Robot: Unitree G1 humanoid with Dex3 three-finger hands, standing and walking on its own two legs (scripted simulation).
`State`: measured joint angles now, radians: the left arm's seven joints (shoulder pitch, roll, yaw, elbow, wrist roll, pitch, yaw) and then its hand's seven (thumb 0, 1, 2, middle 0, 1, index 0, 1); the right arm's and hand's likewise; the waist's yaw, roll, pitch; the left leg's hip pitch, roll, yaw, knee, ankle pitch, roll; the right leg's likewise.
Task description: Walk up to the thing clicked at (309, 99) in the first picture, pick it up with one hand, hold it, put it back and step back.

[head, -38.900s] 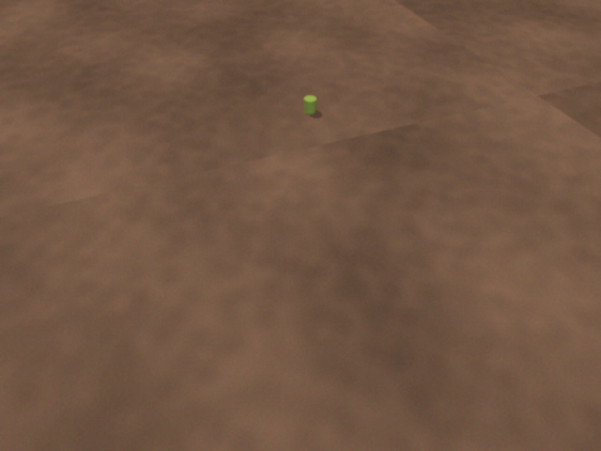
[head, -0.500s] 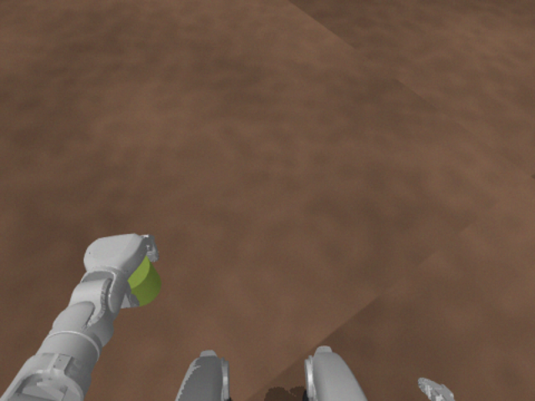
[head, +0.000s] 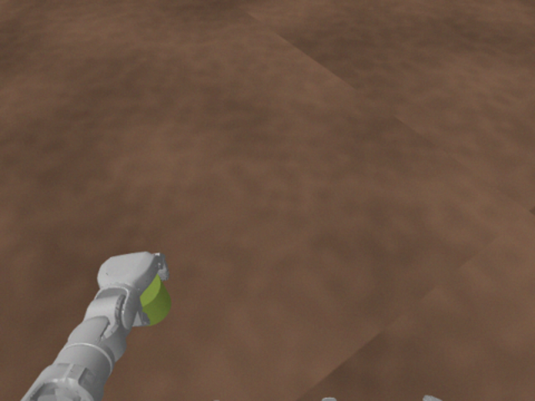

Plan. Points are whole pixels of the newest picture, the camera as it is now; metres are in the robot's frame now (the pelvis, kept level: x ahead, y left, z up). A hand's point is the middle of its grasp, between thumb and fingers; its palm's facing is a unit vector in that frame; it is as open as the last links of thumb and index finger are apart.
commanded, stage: hold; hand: left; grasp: from above
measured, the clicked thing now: (144, 297) +0.33 +0.23 -0.11
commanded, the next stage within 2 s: crouch in 1.90 s
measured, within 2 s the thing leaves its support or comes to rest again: neither
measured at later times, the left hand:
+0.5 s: hand (132, 284) +0.32 +0.22 -0.04, palm faces -0.45 -0.06 -0.89, open 9.7 cm
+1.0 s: hand (132, 288) +0.31 +0.21 -0.01, palm faces -0.45 -0.06 -0.89, open 9.7 cm
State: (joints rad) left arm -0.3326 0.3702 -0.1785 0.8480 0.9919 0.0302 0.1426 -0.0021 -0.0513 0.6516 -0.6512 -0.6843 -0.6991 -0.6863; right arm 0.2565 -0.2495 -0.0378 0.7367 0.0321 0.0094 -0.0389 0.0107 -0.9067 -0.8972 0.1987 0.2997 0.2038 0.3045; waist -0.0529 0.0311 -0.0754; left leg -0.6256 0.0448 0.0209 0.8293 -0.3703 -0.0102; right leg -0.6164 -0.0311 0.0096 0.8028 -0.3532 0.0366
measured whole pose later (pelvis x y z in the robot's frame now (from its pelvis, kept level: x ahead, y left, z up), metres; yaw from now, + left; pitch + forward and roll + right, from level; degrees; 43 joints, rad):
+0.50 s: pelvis +0.01 +0.00 +0.02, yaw -1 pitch +6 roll +0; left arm -0.30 0.38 -0.19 0.76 1.01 0.01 0.06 0.00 -0.03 0.63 -0.64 -0.69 -0.69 -0.69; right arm 0.24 -0.26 -0.05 0.71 0.04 0.04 -0.03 0.01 -0.90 -0.89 0.20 0.30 0.20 0.30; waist -0.02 0.04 -0.05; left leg -0.44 0.04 0.04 0.66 -0.32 -0.01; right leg -0.44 -0.03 0.03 0.64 -0.30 0.04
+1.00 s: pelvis +0.01 -0.01 +0.03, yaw -1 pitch +3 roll +0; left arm -0.26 0.38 -0.19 0.67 1.00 0.00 -0.01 0.00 -0.03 0.63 -0.63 -0.69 -0.68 -0.70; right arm 0.21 -0.26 -0.04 0.68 0.05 0.06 -0.04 0.01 -0.91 -0.90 0.20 0.30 0.20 0.30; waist 0.00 0.05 -0.02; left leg -0.35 0.04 0.05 0.57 -0.27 -0.01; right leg -0.36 -0.03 0.03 0.58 -0.26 0.03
